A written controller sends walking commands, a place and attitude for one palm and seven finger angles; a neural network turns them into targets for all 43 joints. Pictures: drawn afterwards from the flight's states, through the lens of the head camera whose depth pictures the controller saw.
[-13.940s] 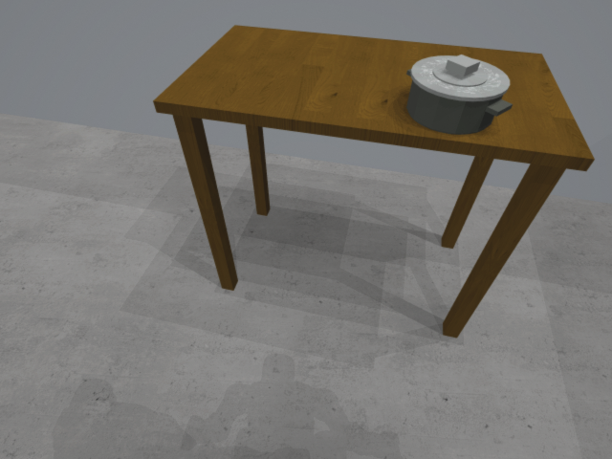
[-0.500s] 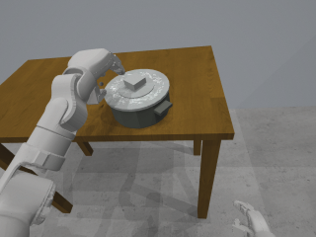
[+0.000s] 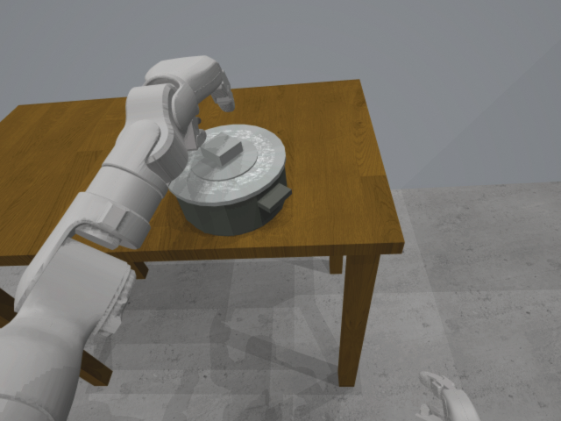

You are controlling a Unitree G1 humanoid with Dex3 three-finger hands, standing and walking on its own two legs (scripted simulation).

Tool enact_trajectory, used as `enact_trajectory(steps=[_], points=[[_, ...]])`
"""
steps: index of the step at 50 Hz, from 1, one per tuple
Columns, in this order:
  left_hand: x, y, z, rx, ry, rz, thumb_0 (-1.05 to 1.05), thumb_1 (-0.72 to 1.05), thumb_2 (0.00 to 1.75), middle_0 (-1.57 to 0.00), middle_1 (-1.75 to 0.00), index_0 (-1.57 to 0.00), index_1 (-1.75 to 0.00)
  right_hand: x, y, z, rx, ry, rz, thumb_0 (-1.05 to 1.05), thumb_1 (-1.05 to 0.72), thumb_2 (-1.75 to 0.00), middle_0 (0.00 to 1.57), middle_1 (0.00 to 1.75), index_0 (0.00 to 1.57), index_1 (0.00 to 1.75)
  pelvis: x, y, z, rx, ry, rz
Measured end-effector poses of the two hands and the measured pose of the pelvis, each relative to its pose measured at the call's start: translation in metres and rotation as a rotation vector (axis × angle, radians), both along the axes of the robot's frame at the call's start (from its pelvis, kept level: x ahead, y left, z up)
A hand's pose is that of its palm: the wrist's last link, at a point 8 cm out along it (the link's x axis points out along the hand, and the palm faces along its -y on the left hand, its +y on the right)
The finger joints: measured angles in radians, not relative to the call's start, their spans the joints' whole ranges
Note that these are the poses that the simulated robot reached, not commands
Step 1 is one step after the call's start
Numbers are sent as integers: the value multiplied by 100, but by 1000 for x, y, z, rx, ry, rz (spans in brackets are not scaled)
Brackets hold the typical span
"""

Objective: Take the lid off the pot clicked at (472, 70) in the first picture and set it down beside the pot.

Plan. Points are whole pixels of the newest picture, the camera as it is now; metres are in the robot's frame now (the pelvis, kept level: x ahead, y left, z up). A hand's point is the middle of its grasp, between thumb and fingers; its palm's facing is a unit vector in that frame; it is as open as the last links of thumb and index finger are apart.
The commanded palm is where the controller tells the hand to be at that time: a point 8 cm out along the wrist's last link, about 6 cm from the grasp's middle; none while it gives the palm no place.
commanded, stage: move the open hand above the knob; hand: left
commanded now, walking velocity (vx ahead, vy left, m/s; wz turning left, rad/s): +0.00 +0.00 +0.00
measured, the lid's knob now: (221, 148) +0.49 +0.10 +0.16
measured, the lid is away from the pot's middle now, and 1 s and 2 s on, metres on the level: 0.00 0.00 0.00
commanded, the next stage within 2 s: lower the open fingers around the knob in 0.86 s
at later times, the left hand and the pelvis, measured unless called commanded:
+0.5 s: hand (212, 118) +0.46 +0.10 +0.23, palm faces -0.17 -0.04 -0.99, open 9.5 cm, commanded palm +0.43 +0.12 +0.29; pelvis +0.01 +0.01 +0.00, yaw -1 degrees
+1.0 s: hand (210, 117) +0.47 +0.10 +0.23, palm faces -0.21 -0.03 -0.98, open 9.5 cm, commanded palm +0.44 +0.11 +0.29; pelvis +0.00 +0.02 +0.00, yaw -1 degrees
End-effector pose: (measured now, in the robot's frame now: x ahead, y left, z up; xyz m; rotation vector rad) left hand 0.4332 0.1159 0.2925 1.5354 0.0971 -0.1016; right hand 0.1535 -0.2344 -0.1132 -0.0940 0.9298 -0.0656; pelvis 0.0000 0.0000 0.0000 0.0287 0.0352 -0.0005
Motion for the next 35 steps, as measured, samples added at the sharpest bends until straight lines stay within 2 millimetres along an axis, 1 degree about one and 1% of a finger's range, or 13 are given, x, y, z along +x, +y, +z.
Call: enact_trajectory(steps=[3, 7, 11, 15, 20, 23, 29, 32, 35], points=[[9, -3, -3, 4, 27, 20, 0, -34, 172, -93, -8, -93, -8, -5, 0, -2, 3, 21, -9, 1, -91, -90, 20, 30, 20, 30, 2, 1, 0, 1, 10, -4], [16, -13, -9, 6, 54, -11, 0, -34, 172, -93, -8, -93, -8, -12, 0, -5, -1, 48, -19, 1, -91, -90, 20, 30, 20, 30, 6, 3, 1, -1, 18, -4], [23, -18, -3, -3, 52, -25, 0, -34, 172, -93, -8, -93, -8, -17, 0, -7, -7, 61, -37, 1, -91, -90, 20, 30, 20, 30, 9, 5, 1, -1, 24, -9], [27, -17, 2, -14, 43, -10, 0, -34, 172, -93, -8, -93, -8, -21, 1, -9, 2, 73, -46, 1, -91, -90, 20, 30, 20, 30, 12, 8, 2, -1, 28, -15], [20, -18, -8, -6, 59, -28, 0, -34, 172, -92, -8, -92, -8, -18, 6, -8, 14, 74, -39, 1, -91, -90, 20, 30, 20, 30, 12, 11, 3, -2, 22, -16], [15, -19, -9, -8, 51, -50, 0, -34, 172, -92, -8, -93, -8, -12, 9, -5, 10, 55, -28, 1, -91, -90, 20, 30, 20, 30, 10, 13, 3, -3, 16, -15], [15, -4, -1, -9, 29, 12, 0, -34, 172, -93, -8, -93, -8, -3, 15, 2, 2, 19, -13, 1, -91, -90, 20, 30, 20, 30, 5, 13, 3, -3, 14, -14], [14, 2, -4, 6, 41, 35, 0, -34, 172, -92, -8, -93, -8, -2, 17, 4, -2, 15, -5, 1, -91, -90, 20, 30, 20, 30, 2, 14, 3, -5, 16, -9], [11, 1, -8, 16, 58, 20, 0, -34, 172, -92, -8, -93, -8, -2, 19, 5, -9, 14, -2, 1, -91, -90, 20, 30, 20, 30, 1, 15, 3, -7, 14, -2]])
